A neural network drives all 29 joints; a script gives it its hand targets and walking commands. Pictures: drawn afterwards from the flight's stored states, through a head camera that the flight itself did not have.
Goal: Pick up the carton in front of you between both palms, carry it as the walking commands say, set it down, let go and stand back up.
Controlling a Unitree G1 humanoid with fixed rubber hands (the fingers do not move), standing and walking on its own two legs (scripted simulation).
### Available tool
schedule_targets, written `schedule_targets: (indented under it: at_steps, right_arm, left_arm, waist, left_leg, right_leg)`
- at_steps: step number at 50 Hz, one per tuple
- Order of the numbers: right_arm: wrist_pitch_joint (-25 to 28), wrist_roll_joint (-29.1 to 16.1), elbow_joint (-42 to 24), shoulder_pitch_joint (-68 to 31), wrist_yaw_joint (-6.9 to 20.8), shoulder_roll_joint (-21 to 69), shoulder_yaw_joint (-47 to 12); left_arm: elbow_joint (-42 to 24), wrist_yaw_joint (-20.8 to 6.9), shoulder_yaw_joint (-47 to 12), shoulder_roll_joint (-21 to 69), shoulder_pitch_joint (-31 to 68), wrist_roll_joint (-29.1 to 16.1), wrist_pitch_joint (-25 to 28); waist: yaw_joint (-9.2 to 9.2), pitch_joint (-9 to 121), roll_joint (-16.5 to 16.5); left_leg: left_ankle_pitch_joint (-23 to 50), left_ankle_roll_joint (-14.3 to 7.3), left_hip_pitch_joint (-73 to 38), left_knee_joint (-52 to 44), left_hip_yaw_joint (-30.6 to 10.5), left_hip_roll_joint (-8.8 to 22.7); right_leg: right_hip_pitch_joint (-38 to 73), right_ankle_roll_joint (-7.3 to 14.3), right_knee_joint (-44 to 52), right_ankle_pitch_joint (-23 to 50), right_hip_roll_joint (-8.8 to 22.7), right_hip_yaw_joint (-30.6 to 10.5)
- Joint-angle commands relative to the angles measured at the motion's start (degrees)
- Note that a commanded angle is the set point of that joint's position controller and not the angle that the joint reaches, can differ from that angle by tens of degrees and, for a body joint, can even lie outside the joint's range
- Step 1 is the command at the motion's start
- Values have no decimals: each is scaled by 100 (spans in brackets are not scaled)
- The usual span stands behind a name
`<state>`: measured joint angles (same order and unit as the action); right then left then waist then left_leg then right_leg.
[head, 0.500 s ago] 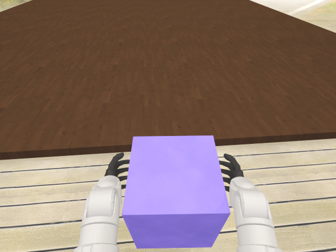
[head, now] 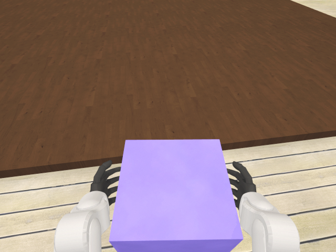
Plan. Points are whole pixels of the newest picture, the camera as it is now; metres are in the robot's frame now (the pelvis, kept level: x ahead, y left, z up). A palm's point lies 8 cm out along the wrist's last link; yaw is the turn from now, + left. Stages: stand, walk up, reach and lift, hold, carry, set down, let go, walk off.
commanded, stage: carry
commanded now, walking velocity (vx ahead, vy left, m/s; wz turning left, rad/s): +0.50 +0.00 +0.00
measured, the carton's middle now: (172, 206) +0.25 +0.00 +0.01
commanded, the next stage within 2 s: none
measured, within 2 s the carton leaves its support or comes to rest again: neither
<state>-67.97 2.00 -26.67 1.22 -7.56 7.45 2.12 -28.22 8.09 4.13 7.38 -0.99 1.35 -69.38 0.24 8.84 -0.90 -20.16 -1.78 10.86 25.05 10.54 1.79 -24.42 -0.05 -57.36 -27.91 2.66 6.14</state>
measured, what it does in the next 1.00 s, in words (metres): walks ahead: right foot, then left foot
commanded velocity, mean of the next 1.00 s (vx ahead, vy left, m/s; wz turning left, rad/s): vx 0.50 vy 0.00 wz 0.00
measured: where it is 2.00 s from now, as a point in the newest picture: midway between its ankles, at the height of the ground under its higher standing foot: (164, 121)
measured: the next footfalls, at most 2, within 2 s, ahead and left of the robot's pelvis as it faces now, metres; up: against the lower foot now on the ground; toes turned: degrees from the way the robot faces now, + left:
right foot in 0.20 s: +0.30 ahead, -0.10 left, +0.00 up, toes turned -8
left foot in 0.72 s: +0.63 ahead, +0.10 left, +0.00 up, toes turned +13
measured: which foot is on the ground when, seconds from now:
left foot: down 0.00-0.22, up 0.24-0.70, down 0.72-1.00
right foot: up 0.00-0.18, down 0.20-0.76, up 0.78-1.00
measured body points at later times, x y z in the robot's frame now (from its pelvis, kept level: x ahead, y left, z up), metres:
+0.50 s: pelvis +0.30 -0.04 +0.01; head +0.28 -0.05 +0.46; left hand +0.52 +0.14 +0.09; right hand +0.56 -0.16 +0.08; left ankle +0.37 +0.12 -0.68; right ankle +0.26 -0.10 -0.74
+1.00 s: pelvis +0.61 +0.03 +0.00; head +0.65 +0.04 +0.45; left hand +0.96 +0.18 +0.13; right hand +0.96 -0.12 +0.13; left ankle +0.59 +0.09 -0.74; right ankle +0.66 -0.11 -0.66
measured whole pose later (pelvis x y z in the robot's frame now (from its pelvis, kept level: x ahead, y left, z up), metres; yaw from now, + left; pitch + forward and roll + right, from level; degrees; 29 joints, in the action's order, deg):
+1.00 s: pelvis +0.61 +0.03 +0.00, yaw +2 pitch +5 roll -1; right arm -68.1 -2.2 -15.7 -28.3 -11.5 5.1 12.6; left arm -16.7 10.5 13.7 5.9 28.8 -0.1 -68.9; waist 2.8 -0.1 0.6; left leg -14.3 -4.8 15.4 24.2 11.4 0.4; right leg -39.3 2.7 -59.3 -15.2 4.8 3.0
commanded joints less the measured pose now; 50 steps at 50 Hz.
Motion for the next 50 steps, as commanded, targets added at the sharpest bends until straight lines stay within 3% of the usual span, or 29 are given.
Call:
schedule_targets:
  at_steps: [1, 4, 6, 8, 9, 10, 11, 12, 13, 15, 16, 18, 20, 23, 27, 32, 33, 35, 36, 37, 38, 39, 40, 41, 42, 44, 50]
  right_arm:
    - [125, -1557, -1192, -2595, 437, 4524, -3477]
    - [97, -1698, -1223, -2350, 488, 4257, -3619]
    - [73, -1742, -1235, -2250, 522, 4089, -3660]
    - [37, -1729, -1268, -2132, 550, 3937, -3678]
    - [10, -1704, -1285, -2082, 559, 3847, -3670]
    - [-13, -1663, -1262, -2168, 563, 3704, -3616]
    - [-58, -1622, -1279, -2336, 568, 3566, -3584]
    - [-101, -1596, -1238, -2403, 574, 3518, -3584]
    - [-105, -1580, -1056, -2413, 588, 3656, -3570]
    - [-57, -1527, -838, -2426, 672, 4081, -3488]
    - [-7, -1476, -695, -2394, 704, 4313, -3468]
    - [109, -1303, -501, -2258, 722, 4593, -3414]
    - [205, -1161, -422, -2137, 707, 4725, -3411]
    - [283, -1081, -481, -2107, 656, 4750, -3476]
    - [275, -1269, -882, -2333, 587, 4599, -3642]
    - [140, -1638, -1318, -3080, 393, 3812, -3609]
    - [106, -1684, -1311, -3227, 328, 3585, -3530]
    - [38, -1688, -1132, -3461, 187, 3090, -3261]
    - [5, -1643, -948, -3512, 122, 2858, -3088]
    - [-28, -1571, -832, -3600, 44, 2614, -2907]
    - [-36, -1559, -585, -3873, -42, 2482, -2784]
    - [-62, -1613, -519, -4125, -76, 2605, -2742]
    - [-46, -1704, -521, -4487, -76, 2785, -2782]
    - [-28, -1796, -447, -4836, -60, 2971, -2810]
    - [3, -1860, -382, -5185, -35, 3113, -2838]
    - [68, -1944, -212, -5731, 18, 3304, -2820]
    - [152, -1832, 679, -6634, -26, 3303, -2428]
  left_arm:
    - [-667, -568, -3684, 4640, 2351, -1557, 210]
    - [-639, -437, -3485, 4420, 1896, -1261, 237]
    - [-702, -385, -3424, 4245, 1742, -1126, 221]
    - [-766, -381, -3430, 4121, 1679, -1053, 203]
    - [-755, -390, -3418, 4068, 1648, -1041, 187]
    - [-767, -402, -3398, 3996, 1697, -1032, 166]
    - [-723, -395, -3341, 3830, 1783, -1006, 144]
    - [-635, -405, -3377, 3762, 1950, -1050, 132]
    - [-709, -449, -3474, 3880, 2076, -1192, 103]
    - [-733, -568, -3709, 4302, 2396, -1383, 154]
    - [-746, -634, -3823, 4487, 2578, -1456, 186]
    - [-669, -761, -3974, 4696, 2668, -1570, 248]
    - [-607, -861, -4035, 4738, 2601, -1632, 302]
    - [-547, -923, -4013, 4669, 2492, -1657, 349]
    - [-699, -862, -3873, 4445, 2385, -1618, 349]
    - [-970, -529, -3569, 3747, 2890, -1607, 277]
    - [-954, -438, -3497, 3539, 3057, -1603, 251]
    - [-894, -252, -3376, 3086, 3374, -1594, 187]
    - [-874, -168, -3321, 2868, 3581, -1575, 151]
    - [-850, -87, -3241, 2702, 3877, -1567, 99]
    - [-720, -25, -3140, 2693, 4052, -1583, 46]
    - [-632, 46, -3042, 2705, 4461, -1638, 54]
    - [-490, 74, -2923, 2837, 4701, -1617, 58]
    - [-334, 91, -2826, 2982, 4938, -1601, 78]
    - [-84, 104, -2704, 3071, 5088, -1532, 101]
    - [274, 120, -2577, 3198, 5365, -1365, 145]
    - [1079, 219, -2362, 3290, 6356, -1112, 250]
  waist:
    - [145, 793, -400]
    - [116, 574, -643]
    - [76, 424, -828]
    - [-13, 644, -822]
    - [-61, 861, -719]
    - [-159, 1092, -489]
    - [-242, 1165, 657]
    - [-203, 1121, 1596]
    - [-158, 903, 1047]
    - [-111, 781, 209]
    - [-84, 764, 53]
    - [-51, 851, 317]
    - [-73, 767, 475]
    - [-101, 494, 617]
    - [-127, 277, 791]
    - [-264, 3, 920]
    - [-258, 49, 942]
    - [14, 571, 864]
    - [241, 1085, 528]
    - [401, 1653, -301]
    - [430, 1948, -1991]
    - [343, 1792, -1503]
    - [399, 1666, -1087]
    - [382, 1557, -362]
    - [294, 1475, -84]
    - [191, 1571, -303]
    - [250, 1320, -552]
  left_leg:
    - [3468, -614, -2728, -942, -1867, 1649]
    - [3325, -497, -1918, -1047, -995, 1292]
    - [3714, -345, -1201, -943, -555, 1166]
    - [4228, -170, -547, -121, -50, 1063]
    - [4093, -26, -152, 596, 210, 873]
    - [3150, 60, 431, 1556, 249, 699]
    - [1661, 274, 1380, 3149, 259, 241]
    - [-652, 314, 2523, 4417, -353, -327]
    - [-714, 133, 2825, 5016, -947, 116]
    - [-132, -15, 2710, 4827, -1051, 590]
    - [233, 9, 2567, 4404, -1107, 731]
    - [521, 63, 2264, 3756, -888, 635]
    - [632, 144, 2254, 3053, -680, 589]
    - [1175, 225, 2634, 2021, -433, 532]
    - [1659, 191, 2747, 1199, -138, 350]
    - [1709, -24, 2559, 707, 120, 139]
    - [1680, -108, 2242, 622, 187, 48]
    - [1309, -201, 801, 365, 608, -433]
    - [1111, -219, -529, 367, 465, -363]
    - [-46, -548, -1700, 67, -1495, 875]
    - [-203, -1445, -2797, -789, -4229, 2058]
    - [502, -1487, -2719, -884, -4132, 2094]
    - [1185, -1433, -2368, -678, -3573, 1957]
    - [1551, -1224, -1920, -581, -3013, 1856]
    - [1738, -1054, -1491, -613, -2602, 1743]
    - [1715, -907, -1177, -744, -2043, 1577]
    - [2552, -975, -1519, -794, -1127, 1220]
  right_leg:
    - [-2204, 49, 702, 482, 127, 31]
    - [-1313, 38, 1931, 1359, -90, 408]
    - [-262, 97, 2536, 1993, -310, 756]
    - [1224, 182, 2732, 2366, -514, 1032]
    - [2107, 223, 2777, 2020, -618, 1146]
    - [2972, 231, 2759, 1489, -266, 727]
    - [3266, 616, 3706, -172, 1157, -1742]
    - [3487, 1350, 4773, -244, 2189, -4062]
    - [3208, 1446, 4825, -22, 2335, -3853]
    - [2340, 1168, 4727, 691, 1928, -2782]
    - [2031, 997, 4779, 795, 1757, -2316]
    - [1784, 761, 4849, 872, 1528, -1547]
    - [1756, 755, 5008, 892, 1427, -1136]
    - [2174, 774, 5131, 1419, 1304, -805]
    - [2705, 708, 4897, 2808, 1100, -294]
    - [3110, 759, 4360, 3894, 1021, 28]
    - [3076, 729, 4082, 4400, 997, 131]
    - [2794, 569, 2750, 5575, 805, 562]
    - [2154, 402, 1626, 4966, 591, 720]
    - [996, 240, 56, 3332, 317, 639]
    - [-986, 90, -1598, 503, -638, 209]
    - [-1566, 230, -2455, 16, -415, -507]
    - [-1777, 392, -2639, 190, -141, -676]
    - [-1728, 454, -2311, 496, 99, -731]
    - [-1584, 453, -1881, 745, 245, -758]
    - [-1298, 384, -1398, 974, 253, -596]
    - [-1777, 240, 371, 1613, 192, -130]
